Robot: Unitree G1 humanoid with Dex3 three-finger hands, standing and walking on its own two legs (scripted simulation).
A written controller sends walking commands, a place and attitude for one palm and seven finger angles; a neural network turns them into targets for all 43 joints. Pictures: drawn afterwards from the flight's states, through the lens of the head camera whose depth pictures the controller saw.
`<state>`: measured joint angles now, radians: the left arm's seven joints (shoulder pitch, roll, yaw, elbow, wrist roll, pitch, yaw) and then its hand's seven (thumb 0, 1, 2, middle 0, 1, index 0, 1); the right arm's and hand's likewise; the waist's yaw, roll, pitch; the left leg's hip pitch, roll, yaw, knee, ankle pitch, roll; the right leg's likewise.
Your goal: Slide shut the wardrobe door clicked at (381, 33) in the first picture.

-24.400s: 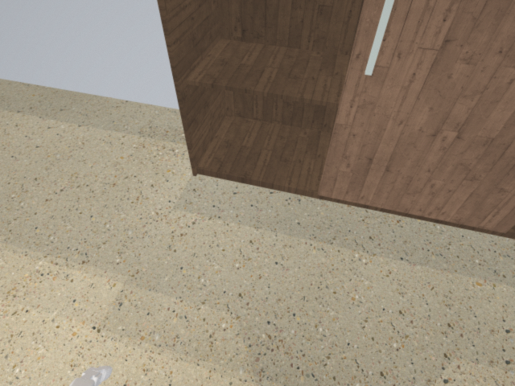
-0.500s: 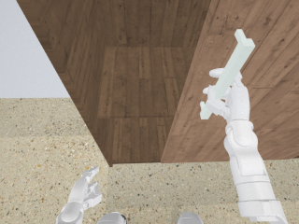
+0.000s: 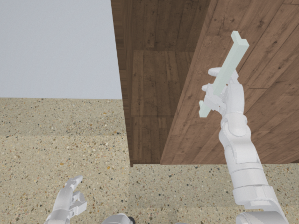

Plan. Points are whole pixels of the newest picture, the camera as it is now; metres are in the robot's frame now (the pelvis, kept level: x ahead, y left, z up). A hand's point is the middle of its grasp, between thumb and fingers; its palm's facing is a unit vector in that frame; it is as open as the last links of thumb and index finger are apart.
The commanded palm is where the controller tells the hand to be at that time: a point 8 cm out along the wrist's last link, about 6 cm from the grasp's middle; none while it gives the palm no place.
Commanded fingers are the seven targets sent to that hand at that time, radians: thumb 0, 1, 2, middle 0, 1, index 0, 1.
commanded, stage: step sideways, sliding the door along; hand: right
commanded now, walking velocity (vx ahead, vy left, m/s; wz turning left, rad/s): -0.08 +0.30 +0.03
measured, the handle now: (216, 81) +0.45 -0.17 +0.11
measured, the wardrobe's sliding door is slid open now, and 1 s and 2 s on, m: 0.17 0.00 0.00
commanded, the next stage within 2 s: stop walking and hold the door there in 0.90 s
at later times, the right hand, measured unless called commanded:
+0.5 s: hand (146, 97) +0.40 +0.02 +0.10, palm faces +0.09 +0.99 -0.14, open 6.2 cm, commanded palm +0.37 +0.02 +0.11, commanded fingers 0.00 -0.90 -0.90 0.45 1.40 0.45 1.40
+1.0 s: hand (136, 92) +0.41 +0.04 +0.11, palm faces +0.42 +0.90 -0.09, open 6.5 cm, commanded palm +0.37 +0.02 +0.10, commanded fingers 0.00 -0.90 -0.90 0.45 1.40 0.45 1.40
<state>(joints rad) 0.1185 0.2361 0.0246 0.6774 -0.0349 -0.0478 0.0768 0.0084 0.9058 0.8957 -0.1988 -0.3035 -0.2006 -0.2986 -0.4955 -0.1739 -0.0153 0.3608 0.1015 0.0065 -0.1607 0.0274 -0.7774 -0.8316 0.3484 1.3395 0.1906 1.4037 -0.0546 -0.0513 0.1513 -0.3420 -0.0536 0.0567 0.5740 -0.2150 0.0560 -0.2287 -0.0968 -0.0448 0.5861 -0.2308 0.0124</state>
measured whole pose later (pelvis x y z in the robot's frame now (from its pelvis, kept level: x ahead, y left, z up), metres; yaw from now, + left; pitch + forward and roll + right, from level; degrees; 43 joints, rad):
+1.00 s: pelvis +0.03 +0.30 +0.00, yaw +0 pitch -3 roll +1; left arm 0.15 0.20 0.03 0.61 -0.03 -0.08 0.01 0.01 0.91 0.90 -0.20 -0.30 -0.20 -0.30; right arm -0.46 -0.26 -0.19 0.30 0.14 -0.01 -0.16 0.02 -0.74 -0.87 0.38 1.29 0.13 1.40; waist -0.15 -0.05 0.25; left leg -0.32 0.00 -0.02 0.60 -0.21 0.01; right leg -0.11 -0.23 -0.09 0.53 -0.34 0.15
